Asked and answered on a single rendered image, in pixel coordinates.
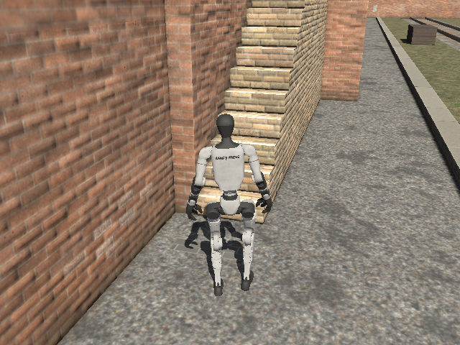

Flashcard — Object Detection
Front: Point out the robot right upper arm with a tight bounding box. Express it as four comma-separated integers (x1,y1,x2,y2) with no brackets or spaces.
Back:
241,144,263,183

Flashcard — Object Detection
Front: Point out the robot left forearm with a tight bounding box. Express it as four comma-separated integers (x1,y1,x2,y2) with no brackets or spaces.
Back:
188,176,201,206

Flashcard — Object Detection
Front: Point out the left robot shin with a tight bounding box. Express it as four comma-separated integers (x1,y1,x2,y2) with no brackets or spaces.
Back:
211,238,221,287

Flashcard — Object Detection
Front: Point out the robot left upper arm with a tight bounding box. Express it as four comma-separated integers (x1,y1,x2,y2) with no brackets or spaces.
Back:
194,146,212,186

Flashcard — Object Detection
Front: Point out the humanoid robot torso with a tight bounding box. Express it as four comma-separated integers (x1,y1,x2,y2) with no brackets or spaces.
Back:
211,141,244,216

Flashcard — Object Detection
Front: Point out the left robot hand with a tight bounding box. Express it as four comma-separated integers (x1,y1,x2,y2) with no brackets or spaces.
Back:
186,204,203,221

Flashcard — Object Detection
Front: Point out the right robot hand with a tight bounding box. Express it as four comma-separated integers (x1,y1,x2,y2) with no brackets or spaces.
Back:
256,196,272,213

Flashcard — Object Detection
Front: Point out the robot right forearm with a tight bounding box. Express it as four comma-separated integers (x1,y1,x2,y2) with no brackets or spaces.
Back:
256,172,271,200

